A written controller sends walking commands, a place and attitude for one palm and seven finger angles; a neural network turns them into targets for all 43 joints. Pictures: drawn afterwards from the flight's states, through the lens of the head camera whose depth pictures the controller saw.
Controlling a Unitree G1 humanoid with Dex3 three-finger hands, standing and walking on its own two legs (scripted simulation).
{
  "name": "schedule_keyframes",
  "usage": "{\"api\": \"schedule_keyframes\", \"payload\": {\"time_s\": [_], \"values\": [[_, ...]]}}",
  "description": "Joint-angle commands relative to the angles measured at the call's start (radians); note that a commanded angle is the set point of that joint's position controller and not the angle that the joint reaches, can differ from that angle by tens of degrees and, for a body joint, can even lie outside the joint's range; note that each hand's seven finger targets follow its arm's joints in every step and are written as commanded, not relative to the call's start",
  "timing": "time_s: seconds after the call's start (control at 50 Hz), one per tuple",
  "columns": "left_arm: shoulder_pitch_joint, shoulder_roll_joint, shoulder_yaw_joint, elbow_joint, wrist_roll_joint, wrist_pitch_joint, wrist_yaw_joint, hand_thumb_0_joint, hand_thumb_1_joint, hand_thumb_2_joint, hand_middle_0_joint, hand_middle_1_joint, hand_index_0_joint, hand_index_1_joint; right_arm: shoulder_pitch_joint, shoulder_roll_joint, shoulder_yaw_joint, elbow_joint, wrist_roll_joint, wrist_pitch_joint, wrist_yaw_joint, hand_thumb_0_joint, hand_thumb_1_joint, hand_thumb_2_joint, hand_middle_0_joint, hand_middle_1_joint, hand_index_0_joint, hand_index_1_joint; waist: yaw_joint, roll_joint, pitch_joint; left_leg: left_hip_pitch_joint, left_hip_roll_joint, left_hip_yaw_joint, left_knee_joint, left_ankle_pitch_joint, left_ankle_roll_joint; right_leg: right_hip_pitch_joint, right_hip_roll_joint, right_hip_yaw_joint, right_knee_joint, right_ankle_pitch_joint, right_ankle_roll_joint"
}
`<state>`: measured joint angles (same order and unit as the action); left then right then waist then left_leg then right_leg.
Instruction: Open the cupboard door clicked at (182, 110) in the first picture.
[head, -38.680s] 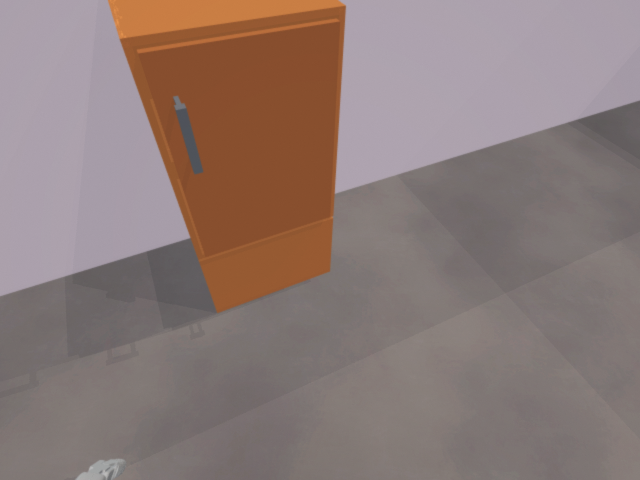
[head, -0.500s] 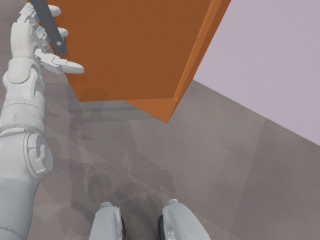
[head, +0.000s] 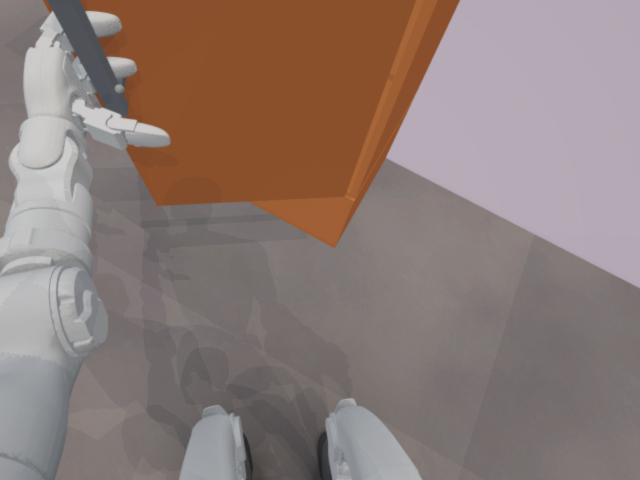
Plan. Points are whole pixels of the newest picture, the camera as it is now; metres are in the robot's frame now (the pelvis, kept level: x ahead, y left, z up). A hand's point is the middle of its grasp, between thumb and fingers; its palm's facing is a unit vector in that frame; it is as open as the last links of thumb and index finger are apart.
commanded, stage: slide the fingers in behind the handle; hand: left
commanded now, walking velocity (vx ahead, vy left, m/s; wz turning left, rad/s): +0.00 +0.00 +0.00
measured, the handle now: (96, 47) +0.61 +0.19 +0.09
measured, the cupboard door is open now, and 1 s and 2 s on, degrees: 35 36 72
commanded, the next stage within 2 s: close the thumb around the handle in 0.06 s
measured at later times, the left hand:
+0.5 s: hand (119, 90) +0.56 +0.16 +0.08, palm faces +0.01 -1.00 -0.02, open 10.8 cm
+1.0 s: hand (119, 92) +0.55 +0.17 +0.08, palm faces +0.01 -1.00 -0.02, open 5.6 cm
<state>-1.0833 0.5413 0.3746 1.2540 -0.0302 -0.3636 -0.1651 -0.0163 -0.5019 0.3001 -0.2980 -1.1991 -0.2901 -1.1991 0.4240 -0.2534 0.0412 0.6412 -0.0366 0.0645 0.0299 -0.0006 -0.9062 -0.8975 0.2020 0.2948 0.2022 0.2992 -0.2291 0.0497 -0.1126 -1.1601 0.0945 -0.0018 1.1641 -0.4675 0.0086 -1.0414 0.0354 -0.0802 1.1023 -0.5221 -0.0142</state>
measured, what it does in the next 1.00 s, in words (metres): stands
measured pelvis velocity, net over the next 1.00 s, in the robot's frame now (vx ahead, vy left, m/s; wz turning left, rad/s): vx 0.01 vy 0.00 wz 0.01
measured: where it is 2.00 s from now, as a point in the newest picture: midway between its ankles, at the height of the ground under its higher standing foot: outside the picture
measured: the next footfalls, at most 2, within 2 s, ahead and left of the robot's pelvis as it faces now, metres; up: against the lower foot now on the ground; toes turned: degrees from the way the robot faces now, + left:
none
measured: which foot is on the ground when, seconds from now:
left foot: down 0.00-1.00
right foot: down 0.00-1.00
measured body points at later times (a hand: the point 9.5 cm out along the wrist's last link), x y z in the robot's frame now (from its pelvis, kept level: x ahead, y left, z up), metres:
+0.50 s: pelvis +0.00 +0.00 +0.00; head +0.16 +0.03 +0.42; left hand +0.55 +0.22 +0.08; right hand -0.03 -0.25 -0.10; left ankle +0.03 +0.11 -0.64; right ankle -0.01 -0.12 -0.64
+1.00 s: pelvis +0.01 +0.00 +0.00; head +0.16 +0.03 +0.42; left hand +0.55 +0.22 +0.08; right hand -0.02 -0.26 -0.10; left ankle +0.03 +0.11 -0.64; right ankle -0.01 -0.12 -0.64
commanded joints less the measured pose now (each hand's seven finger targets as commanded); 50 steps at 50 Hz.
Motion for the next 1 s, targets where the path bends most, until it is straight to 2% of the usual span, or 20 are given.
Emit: {"api": "schedule_keyframes", "payload": {"time_s": [0.0,0.04,0.14,0.2,0.22,0.28,0.32,0.38,0.42,0.46,0.48,0.54,0.56,0.62,0.64,0.78,0.84,0.94,0.96,0.98], "values": [[-0.469,0.203,0.018,-0.215,-0.010,-0.081,-0.001,0.000,-0.500,0.300,-0.300,-1.200,-0.300,-1.200,0.214,-0.196,-0.069,-0.015,-0.005,-0.012,-0.013,0.000,-0.900,-0.900,0.200,0.300,0.200,0.300,-0.026,0.139,-0.530,0.515,-0.053,-0.057,-0.071,0.419,0.034,0.116,0.036,0.041,-0.142,0.397,-0.003],[-0.465,0.221,0.026,-0.203,-0.006,-0.078,-0.003,0.000,-0.500,0.300,-0.300,-1.200,-0.300,-1.200,0.213,-0.196,-0.068,-0.016,-0.003,-0.009,-0.014,0.000,-0.900,-0.900,0.200,0.300,0.200,0.300,-0.022,0.129,-0.524,0.505,-0.052,-0.058,-0.075,0.413,0.031,0.124,0.035,0.039,-0.141,0.393,-0.001],[-0.461,0.200,0.014,-0.227,-0.007,-0.085,-0.004,0.000,-0.500,0.300,-0.300,-1.200,-0.300,-1.200,0.206,-0.193,-0.071,-0.019,-0.001,-0.007,-0.012,0.000,-0.900,-0.900,0.200,0.300,0.200,0.300,-0.017,0.159,-0.551,0.546,-0.051,-0.061,-0.072,0.438,0.027,0.109,0.035,0.036,-0.137,0.400,-0.003],[-0.484,0.177,-0.002,-0.218,-0.011,-0.080,0.000,0.000,-0.332,0.372,-0.312,-1.218,-0.312,-1.218,0.211,-0.196,-0.071,-0.015,-0.003,-0.008,-0.012,0.000,-0.900,-0.900,0.200,0.300,0.200,0.300,-0.033,0.149,-0.525,0.545,-0.051,-0.066,-0.075,0.426,0.031,0.086,0.037,0.033,-0.140,0.381,-0.004],[-0.476,0.207,0.019,-0.213,-0.006,-0.078,0.002,0.000,-0.276,0.396,-0.316,-1.224,-0.316,-1.224,0.208,-0.200,-0.072,-0.014,-0.002,-0.006,-0.013,0.000,-0.900,-0.900,0.200,0.300,0.200,0.300,-0.024,0.150,-0.534,0.541,-0.049,-0.065,-0.071,0.423,0.028,0.088,0.035,0.034,-0.140,0.377,-0.003],[-0.483,0.175,-0.007,-0.228,-0.006,-0.078,0.004,0.000,-0.108,0.468,-0.328,-1.242,-0.328,-1.242,0.207,-0.196,-0.072,-0.017,-0.003,-0.006,-0.013,0.000,-0.900,-0.900,0.200,0.300,0.200,0.300,-0.025,0.160,-0.542,0.565,-0.049,-0.071,-0.079,0.433,0.026,0.085,0.035,0.030,-0.140,0.374,-0.005],[-0.485,0.192,0.013,-0.245,-0.009,-0.088,0.006,0.000,0.004,0.516,-0.336,-1.254,-0.336,-1.254,0.209,-0.196,-0.073,-0.014,-0.006,-0.007,-0.012,0.000,-0.900,-0.900,0.200,0.300,0.200,0.300,-0.017,0.175,-0.578,0.590,-0.047,-0.074,-0.072,0.468,0.024,0.087,0.035,0.029,-0.131,0.396,-0.006],[-0.483,0.184,0.003,-0.232,-0.006,-0.082,0.009,0.000,0.172,0.588,-0.348,-1.272,-0.348,-1.272,0.207,-0.196,-0.072,-0.015,-0.005,-0.006,-0.010,0.000,-0.900,-0.900,0.200,0.300,0.200,0.300,-0.026,0.153,-0.543,0.557,-0.049,-0.069,-0.075,0.438,0.026,0.095,0.037,0.032,-0.140,0.388,-0.003],[-0.478,0.212,0.027,-0.244,-0.004,-0.091,0.010,0.000,0.284,0.636,-0.356,-1.284,-0.356,-1.284,0.208,-0.199,-0.074,-0.014,-0.006,-0.005,-0.012,0.000,-0.900,-0.900,0.200,0.300,0.200,0.300,-0.014,0.168,-0.574,0.581,-0.048,-0.072,-0.075,0.462,0.024,0.099,0.035,0.032,-0.135,0.400,-0.006],[-0.468,0.156,-0.012,-0.254,-0.009,-0.091,0.006,0.000,0.396,0.684,-0.364,-1.296,-0.364,-1.296,0.205,-0.192,-0.074,-0.016,-0.005,-0.005,-0.008,0.000,-0.900,-0.900,0.200,0.300,0.200,0.300,-0.017,0.166,-0.566,0.589,-0.049,-0.072,-0.079,0.462,0.023,0.095,0.037,0.028,-0.138,0.399,-0.005],[-0.455,0.172,0.002,-0.234,-0.008,-0.086,0.008,0.000,0.452,0.708,-0.368,-1.302,-0.368,-1.302,0.206,-0.196,-0.076,-0.014,-0.006,-0.004,-0.010,0.000,-0.900,-0.900,0.200,0.300,0.200,0.300,-0.019,0.152,-0.554,0.579,-0.048,-0.071,-0.079,0.453,0.023,0.096,0.037,0.029,-0.140,0.396,-0.005],[-0.492,0.130,-0.032,-0.240,-0.008,-0.092,0.013,0.000,0.620,0.780,-0.380,-1.320,-0.380,-1.320,0.205,-0.195,-0.076,-0.008,-0.007,-0.005,-0.008,0.000,-0.900,-0.900,0.200,0.300,0.200,0.300,-0.033,0.163,-0.534,0.599,-0.045,-0.082,-0.081,0.442,0.021,0.049,0.036,0.023,-0.142,0.362,-0.006],[-0.482,0.144,-0.025,-0.226,-0.004,-0.092,0.015,0.000,0.676,0.804,-0.384,-1.326,-0.384,-1.326,0.207,-0.197,-0.077,-0.005,-0.007,-0.003,-0.009,0.000,-0.900,-0.900,0.200,0.300,0.200,0.300,-0.030,0.164,-0.524,0.596,-0.044,-0.083,-0.086,0.439,0.019,0.052,0.036,0.022,-0.143,0.357,-0.008],[-0.470,0.143,-0.015,-0.248,-0.006,-0.104,0.019,0.000,0.844,0.876,-0.396,-1.344,-0.396,-1.344,0.212,-0.195,-0.080,-0.005,-0.010,-0.006,-0.007,0.000,-0.900,-0.900,0.200,0.300,0.200,0.300,-0.017,0.180,-0.573,0.633,-0.045,-0.086,-0.085,0.483,0.017,0.062,0.036,0.021,-0.136,0.383,-0.011],[-0.476,0.126,-0.033,-0.257,-0.008,-0.105,0.017,0.000,0.900,0.900,-0.400,-1.350,-0.400,-1.350,0.211,-0.194,-0.080,-0.004,-0.009,-0.005,-0.006,0.000,-0.900,-0.900,0.200,0.300,0.200,0.300,-0.025,0.174,-0.566,0.634,-0.044,-0.084,-0.085,0.493,0.018,0.065,0.036,0.022,-0.138,0.398,-0.009],[-0.473,0.121,-0.035,-0.259,-0.013,-0.109,0.014,0.000,0.900,0.900,-0.400,-1.350,-0.400,-1.350,0.203,-0.191,-0.080,-0.001,-0.007,-0.004,-0.005,0.000,-0.900,-0.900,0.200,0.300,0.200,0.300,-0.024,0.155,-0.552,0.597,-0.052,-0.073,-0.086,0.463,0.022,0.102,0.037,0.028,-0.147,0.408,-0.006],[-0.458,0.157,-0.006,-0.236,-0.017,-0.107,0.013,0.000,0.900,0.900,-0.400,-1.350,-0.400,-1.350,0.202,-0.195,-0.076,-0.001,-0.006,-0.004,-0.008,0.000,-0.900,-0.900,0.200,0.300,0.200,0.300,-0.023,0.123,-0.536,0.565,-0.053,-0.067,-0.087,0.448,0.026,0.122,0.037,0.032,-0.149,0.412,-0.004],[-0.475,0.140,-0.024,-0.243,-0.014,-0.112,0.007,0.000,0.900,0.900,-0.400,-1.350,-0.400,-1.350,0.200,-0.192,-0.077,-0.001,-0.006,-0.005,-0.010,0.000,-0.900,-0.900,0.200,0.300,0.200,0.300,-0.024,0.165,-0.549,0.594,-0.052,-0.071,-0.079,0.465,0.023,0.092,0.034,0.031,-0.143,0.406,-0.006],[-0.443,0.220,0.039,-0.227,-0.012,-0.109,0.008,0.000,0.900,0.900,-0.400,-1.350,-0.400,-1.350,0.203,-0.201,-0.077,-0.002,-0.005,-0.003,-0.013,0.000,-0.900,-0.900,0.200,0.300,0.200,0.300,-0.007,0.153,-0.545,0.578,-0.050,-0.068,-0.082,0.466,0.023,0.115,0.035,0.032,-0.143,0.411,-0.007],[-0.415,0.211,0.030,-0.234,-0.013,-0.106,0.002,0.000,0.900,0.900,-0.400,-1.350,-0.400,-1.350,0.199,-0.199,-0.074,-0.014,-0.003,-0.001,-0.013,0.000,-0.900,-0.900,0.200,0.300,0.200,0.300,-0.001,0.142,-0.557,0.565,-0.055,-0.061,-0.083,0.469,0.026,0.141,0.036,0.038,-0.143,0.428,-0.006]]}}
